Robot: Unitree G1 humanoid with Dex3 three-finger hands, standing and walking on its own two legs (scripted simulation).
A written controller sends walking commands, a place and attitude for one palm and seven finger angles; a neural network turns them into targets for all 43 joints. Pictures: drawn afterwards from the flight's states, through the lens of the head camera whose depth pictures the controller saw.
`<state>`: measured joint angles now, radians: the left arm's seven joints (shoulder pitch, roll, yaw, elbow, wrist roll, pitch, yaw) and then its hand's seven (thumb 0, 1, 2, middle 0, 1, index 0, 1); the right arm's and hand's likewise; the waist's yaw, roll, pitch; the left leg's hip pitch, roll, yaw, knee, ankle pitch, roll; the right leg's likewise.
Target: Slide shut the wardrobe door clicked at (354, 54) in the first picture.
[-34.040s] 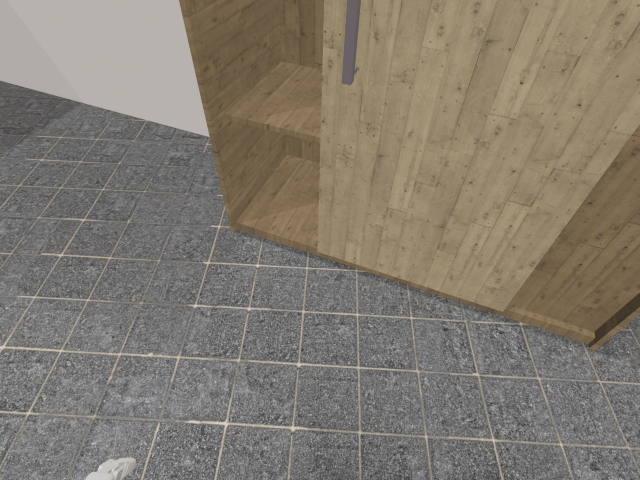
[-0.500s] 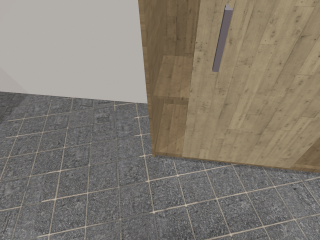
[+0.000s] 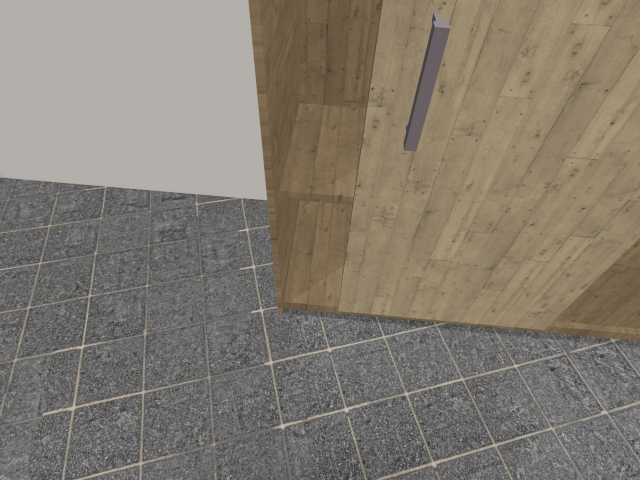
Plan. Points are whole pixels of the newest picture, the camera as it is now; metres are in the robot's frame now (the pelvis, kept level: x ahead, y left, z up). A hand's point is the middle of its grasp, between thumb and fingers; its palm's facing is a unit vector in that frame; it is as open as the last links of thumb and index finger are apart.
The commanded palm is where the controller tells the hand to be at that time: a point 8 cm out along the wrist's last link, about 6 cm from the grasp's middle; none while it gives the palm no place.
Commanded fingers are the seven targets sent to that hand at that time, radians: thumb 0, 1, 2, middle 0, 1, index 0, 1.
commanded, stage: let the arm hang, fingers relaxed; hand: right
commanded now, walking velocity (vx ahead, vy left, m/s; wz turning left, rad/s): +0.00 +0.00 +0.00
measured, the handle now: (422, 87) +0.71 -0.13 +0.14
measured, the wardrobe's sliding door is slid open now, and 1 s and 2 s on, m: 0.19 0.19 0.19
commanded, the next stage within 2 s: look to check the result in 0.28 s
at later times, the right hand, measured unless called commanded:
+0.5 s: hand out of the picture +0.04 -0.17 -0.18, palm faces -0.01 +0.98 -0.19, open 7.4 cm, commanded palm none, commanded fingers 0.00 -0.90 -0.90 0.20 0.30 0.20 0.30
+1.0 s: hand out of the picture +0.05 -0.17 -0.18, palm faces +0.00 +0.98 -0.17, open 7.4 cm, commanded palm none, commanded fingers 0.00 -0.90 -0.90 0.20 0.30 0.20 0.30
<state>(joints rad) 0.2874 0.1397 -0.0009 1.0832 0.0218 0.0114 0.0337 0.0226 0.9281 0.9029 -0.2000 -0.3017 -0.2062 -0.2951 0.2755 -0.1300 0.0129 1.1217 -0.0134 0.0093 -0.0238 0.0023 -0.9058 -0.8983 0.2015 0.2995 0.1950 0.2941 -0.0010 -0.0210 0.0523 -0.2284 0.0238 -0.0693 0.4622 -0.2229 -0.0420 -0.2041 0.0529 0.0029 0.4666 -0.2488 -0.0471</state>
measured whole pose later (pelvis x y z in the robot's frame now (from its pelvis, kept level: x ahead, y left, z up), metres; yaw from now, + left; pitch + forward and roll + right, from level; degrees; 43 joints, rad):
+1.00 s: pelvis +0.04 +0.00 +0.00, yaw +1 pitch -1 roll +0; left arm 0.29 0.13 0.00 1.11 0.01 -0.01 0.04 0.00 0.90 0.90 -0.20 -0.30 -0.20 -0.29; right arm 0.25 -0.15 0.00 1.13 -0.01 0.01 -0.03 0.00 -0.91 -0.90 0.20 0.30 0.20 0.29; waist 0.01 0.00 0.06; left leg -0.15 0.02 -0.09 0.43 -0.27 -0.04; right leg -0.12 0.05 -0.02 0.43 -0.30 -0.05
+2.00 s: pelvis +0.22 +0.01 -0.01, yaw -1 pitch +1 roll +0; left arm 0.30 0.12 0.04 1.05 0.00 0.02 0.03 0.00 0.90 0.90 -0.20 -0.30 -0.20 -0.29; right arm 0.06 -0.16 -0.03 1.01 -0.01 0.01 -0.04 0.00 -0.91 -0.90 0.20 0.30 0.20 0.29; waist 0.05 -0.01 0.12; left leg -0.38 0.04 0.05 0.58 -0.21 0.00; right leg -0.11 0.00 -0.06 0.53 -0.42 -0.01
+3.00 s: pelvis +0.21 +0.01 +0.00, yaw +0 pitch -3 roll -1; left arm 0.23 0.31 0.01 1.09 0.02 -0.01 0.01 0.01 0.90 0.90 -0.20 -0.30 -0.21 -0.30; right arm 0.17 -0.27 -0.01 1.08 -0.01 -0.01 -0.01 0.00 -0.90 -0.90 0.20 0.30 0.20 0.29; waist 0.01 -0.01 0.04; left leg -0.24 0.03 0.04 0.43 -0.14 0.00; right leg -0.06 0.02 -0.03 0.40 -0.29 -0.02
